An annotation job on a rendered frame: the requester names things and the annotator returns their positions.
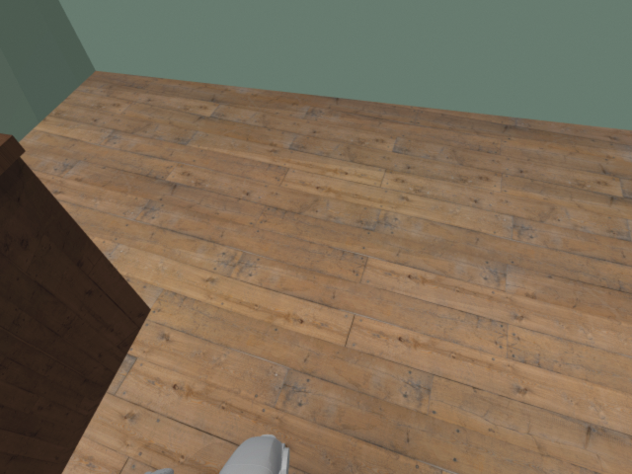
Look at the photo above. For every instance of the table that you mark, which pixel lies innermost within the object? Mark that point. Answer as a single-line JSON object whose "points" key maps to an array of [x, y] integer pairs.
{"points": [[67, 320]]}

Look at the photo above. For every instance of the left robot thigh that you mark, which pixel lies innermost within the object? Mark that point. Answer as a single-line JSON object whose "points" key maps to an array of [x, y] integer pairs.
{"points": [[258, 455]]}

